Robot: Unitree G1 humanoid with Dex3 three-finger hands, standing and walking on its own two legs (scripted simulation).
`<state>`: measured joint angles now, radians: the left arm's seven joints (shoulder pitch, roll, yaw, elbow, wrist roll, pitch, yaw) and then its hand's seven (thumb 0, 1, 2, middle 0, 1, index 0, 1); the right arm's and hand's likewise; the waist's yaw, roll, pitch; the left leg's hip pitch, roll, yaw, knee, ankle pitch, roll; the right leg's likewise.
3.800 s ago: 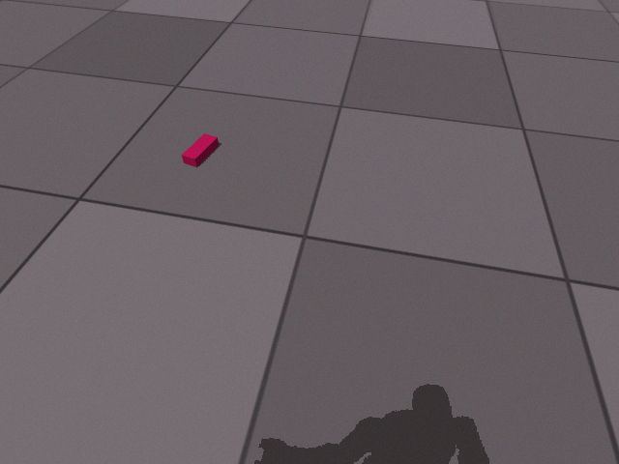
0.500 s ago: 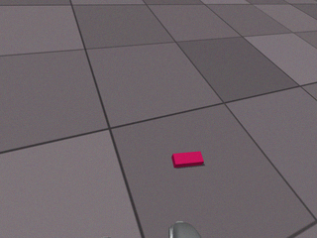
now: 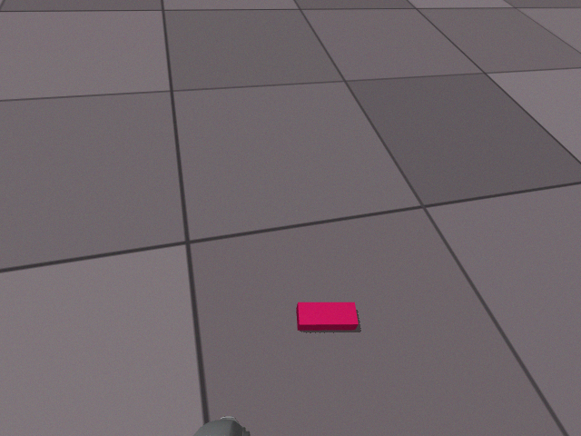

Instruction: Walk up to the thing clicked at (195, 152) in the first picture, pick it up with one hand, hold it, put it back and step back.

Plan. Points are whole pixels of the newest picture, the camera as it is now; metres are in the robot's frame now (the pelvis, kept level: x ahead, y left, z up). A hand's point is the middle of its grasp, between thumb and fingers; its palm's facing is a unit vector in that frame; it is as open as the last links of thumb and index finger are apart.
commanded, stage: walk up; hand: left
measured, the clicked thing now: (326, 316) +0.61 -0.17 -0.71
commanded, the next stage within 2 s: none
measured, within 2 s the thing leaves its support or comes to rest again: neither
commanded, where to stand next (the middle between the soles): +0.23 -0.41 m, yaw +3 degrees
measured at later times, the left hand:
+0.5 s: hand out of the picture +0.12 +0.05 -0.14, palm faces -0.01 -0.93 -0.37, open 7.4 cm
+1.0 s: hand (363, 400) +0.22 -0.12 -0.15, palm faces -0.06 -0.93 -0.37, open 7.4 cm
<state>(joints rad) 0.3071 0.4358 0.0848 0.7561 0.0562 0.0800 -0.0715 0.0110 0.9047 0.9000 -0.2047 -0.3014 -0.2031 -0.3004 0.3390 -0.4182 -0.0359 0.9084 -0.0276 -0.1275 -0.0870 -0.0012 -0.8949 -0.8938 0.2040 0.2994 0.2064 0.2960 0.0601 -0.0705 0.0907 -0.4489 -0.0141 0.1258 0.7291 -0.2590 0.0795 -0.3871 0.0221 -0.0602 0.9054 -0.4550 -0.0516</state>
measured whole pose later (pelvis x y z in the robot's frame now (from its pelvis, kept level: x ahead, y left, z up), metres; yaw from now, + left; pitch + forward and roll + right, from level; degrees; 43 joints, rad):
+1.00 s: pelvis +0.12 -0.41 -0.01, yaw +0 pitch -1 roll +0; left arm 0.25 0.49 0.10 0.81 0.02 0.05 -0.07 0.01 0.91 0.90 -0.20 -0.30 -0.20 -0.30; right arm 0.36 -0.49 -0.07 0.93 -0.05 -0.06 -0.05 0.00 -0.89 -0.89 0.21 0.30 0.21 0.30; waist -0.03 -0.08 0.08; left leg -0.45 0.16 0.00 0.84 -0.39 0.03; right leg -0.44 -0.09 0.06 0.82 -0.39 0.02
